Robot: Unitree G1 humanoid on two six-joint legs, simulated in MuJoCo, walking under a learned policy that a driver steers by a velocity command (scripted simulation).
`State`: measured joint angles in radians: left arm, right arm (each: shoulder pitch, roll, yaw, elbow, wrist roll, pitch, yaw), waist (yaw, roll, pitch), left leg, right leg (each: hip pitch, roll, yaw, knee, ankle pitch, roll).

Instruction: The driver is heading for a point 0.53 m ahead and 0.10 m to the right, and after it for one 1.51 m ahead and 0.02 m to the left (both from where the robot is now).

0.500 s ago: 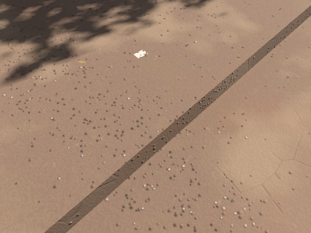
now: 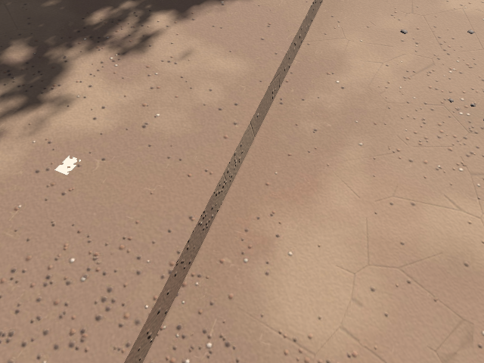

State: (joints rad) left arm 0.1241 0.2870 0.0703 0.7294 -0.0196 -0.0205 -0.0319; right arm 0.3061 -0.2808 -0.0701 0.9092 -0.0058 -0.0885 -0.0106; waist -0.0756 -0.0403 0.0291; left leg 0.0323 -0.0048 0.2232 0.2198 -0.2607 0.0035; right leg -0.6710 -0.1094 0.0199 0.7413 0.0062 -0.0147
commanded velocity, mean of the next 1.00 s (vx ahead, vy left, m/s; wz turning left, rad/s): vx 0.50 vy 0.00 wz -0.16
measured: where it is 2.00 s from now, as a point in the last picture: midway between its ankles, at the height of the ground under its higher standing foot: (250, 195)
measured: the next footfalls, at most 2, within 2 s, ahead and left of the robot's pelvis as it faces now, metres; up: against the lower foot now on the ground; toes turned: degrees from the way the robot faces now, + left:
right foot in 0.14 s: +0.24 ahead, -0.13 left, +0.00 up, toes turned -8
left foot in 0.64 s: +0.58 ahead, +0.00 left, +0.00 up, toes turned -15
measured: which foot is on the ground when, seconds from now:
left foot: down 0.00-0.14, up 0.16-0.62, down 0.64-1.00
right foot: up 0.00-0.12, down 0.14-0.68, up 0.70-1.00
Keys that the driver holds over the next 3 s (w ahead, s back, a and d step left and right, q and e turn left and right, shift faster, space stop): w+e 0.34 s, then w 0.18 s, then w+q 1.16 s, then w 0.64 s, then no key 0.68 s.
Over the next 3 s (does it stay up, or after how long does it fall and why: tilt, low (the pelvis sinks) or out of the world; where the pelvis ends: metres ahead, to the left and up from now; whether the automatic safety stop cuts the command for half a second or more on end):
stays up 1.52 0.02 0.12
